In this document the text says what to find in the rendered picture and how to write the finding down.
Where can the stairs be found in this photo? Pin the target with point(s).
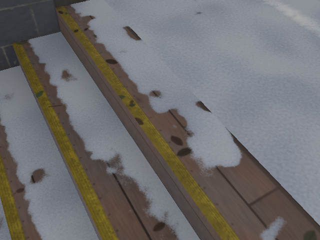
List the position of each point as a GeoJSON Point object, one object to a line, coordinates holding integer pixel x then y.
{"type": "Point", "coordinates": [74, 162]}

